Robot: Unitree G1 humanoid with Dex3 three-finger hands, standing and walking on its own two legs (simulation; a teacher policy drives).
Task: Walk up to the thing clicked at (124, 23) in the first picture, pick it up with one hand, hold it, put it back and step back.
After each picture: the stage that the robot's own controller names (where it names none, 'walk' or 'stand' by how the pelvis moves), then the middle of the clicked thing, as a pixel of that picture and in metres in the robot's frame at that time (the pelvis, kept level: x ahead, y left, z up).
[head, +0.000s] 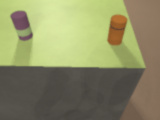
stand; (116, 30) +0.57 -0.12 +0.08
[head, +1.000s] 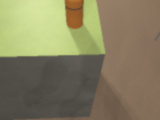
walk; (74, 11) +0.56 +0.06 +0.12
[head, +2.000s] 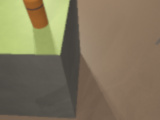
stand; (36, 11) +0.56 +0.21 +0.13
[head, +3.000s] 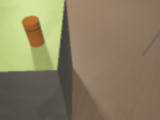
stand; (34, 32) +0.56 +0.23 +0.08
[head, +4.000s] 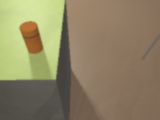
stand; (32, 38) +0.52 +0.22 +0.07
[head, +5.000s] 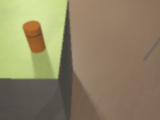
stand; (35, 37) +0.52 +0.21 +0.07
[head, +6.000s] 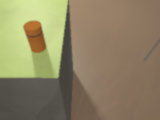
stand; (35, 37) +0.53 +0.21 +0.07
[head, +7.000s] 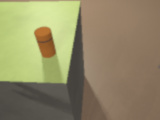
rise first; (45, 42) +0.51 +0.20 +0.08
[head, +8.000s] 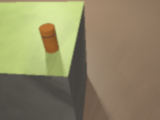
go down; (49, 38) +0.55 +0.19 +0.09
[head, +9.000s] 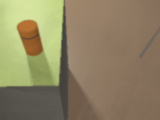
go down; (31, 38) +0.49 +0.19 +0.09
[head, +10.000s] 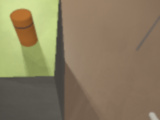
close in; (25, 28) +0.52 +0.19 +0.10
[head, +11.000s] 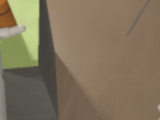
close; (2, 16) +0.53 +0.21 +0.13
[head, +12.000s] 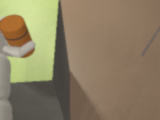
lift; (18, 37) +0.42 +0.19 +0.19
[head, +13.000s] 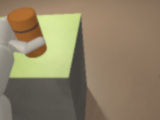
lift; (29, 34) +0.33 +0.16 +0.29
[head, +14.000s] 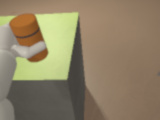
hold; (30, 39) +0.34 +0.16 +0.27
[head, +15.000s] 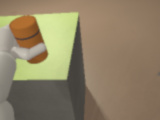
hold; (30, 40) +0.33 +0.16 +0.27
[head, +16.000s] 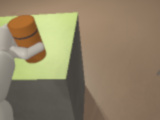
crouch; (29, 40) +0.33 +0.16 +0.27
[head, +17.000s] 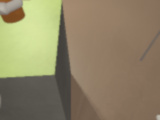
crouch; out of the picture +0.47 +0.20 +0.30
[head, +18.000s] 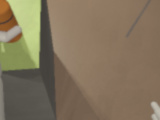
lower; (5, 22) +0.50 +0.20 +0.13
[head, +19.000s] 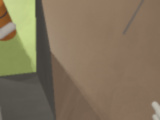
lower; out of the picture +0.51 +0.21 +0.13
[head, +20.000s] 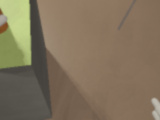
lower; out of the picture +0.53 +0.22 +0.14
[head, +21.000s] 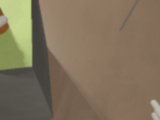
lower; out of the picture +0.52 +0.22 +0.14
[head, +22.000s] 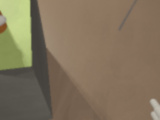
loosen; out of the picture +0.53 +0.22 +0.14
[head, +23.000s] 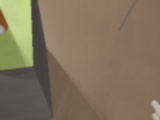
withdraw; out of the picture +0.52 +0.22 +0.14
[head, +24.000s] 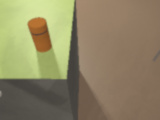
sink last; (40, 35) +0.50 +0.19 +0.11
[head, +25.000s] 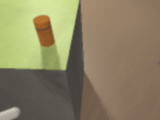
stand; (44, 31) +0.55 +0.22 +0.11
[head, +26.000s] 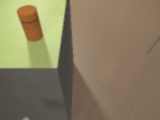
stand; (31, 24) +0.53 +0.21 +0.13
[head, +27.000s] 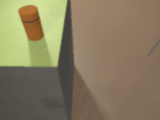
stand; (32, 23) +0.54 +0.21 +0.13
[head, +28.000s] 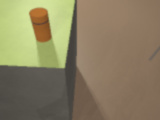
stand; (41, 25) +0.54 +0.19 +0.12
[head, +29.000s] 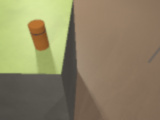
stand; (39, 35) +0.55 +0.21 +0.08
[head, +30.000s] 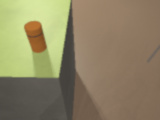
stand; (36, 37) +0.53 +0.21 +0.07
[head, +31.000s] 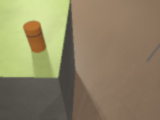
stand; (35, 37) +0.53 +0.22 +0.07
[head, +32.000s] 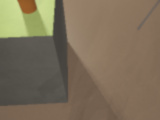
walk; out of the picture +0.64 +0.24 +0.11
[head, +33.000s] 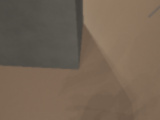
walk; out of the picture +0.99 +0.16 +0.11
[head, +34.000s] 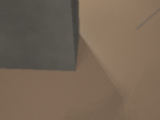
stand; out of the picture +1.19 +0.22 +0.09
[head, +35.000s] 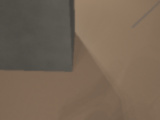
stand; out of the picture +1.14 +0.19 +0.08
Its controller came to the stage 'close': yes
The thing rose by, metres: 0.22
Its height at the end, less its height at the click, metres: +0.00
